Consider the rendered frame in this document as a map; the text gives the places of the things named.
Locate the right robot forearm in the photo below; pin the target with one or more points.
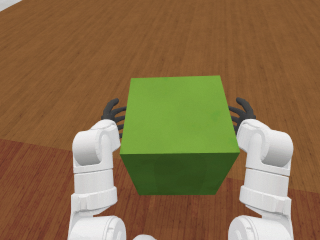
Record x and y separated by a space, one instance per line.
269 155

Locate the right robot upper arm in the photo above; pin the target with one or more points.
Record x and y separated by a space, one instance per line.
246 227

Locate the left robot upper arm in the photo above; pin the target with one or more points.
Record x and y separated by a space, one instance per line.
99 228

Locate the left robot hand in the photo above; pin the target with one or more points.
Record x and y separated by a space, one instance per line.
109 114

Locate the left robot forearm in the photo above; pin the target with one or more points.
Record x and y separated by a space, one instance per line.
94 189

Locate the right robot hand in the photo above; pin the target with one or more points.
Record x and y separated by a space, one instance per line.
248 114

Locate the carton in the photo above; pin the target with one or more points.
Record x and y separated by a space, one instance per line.
178 136

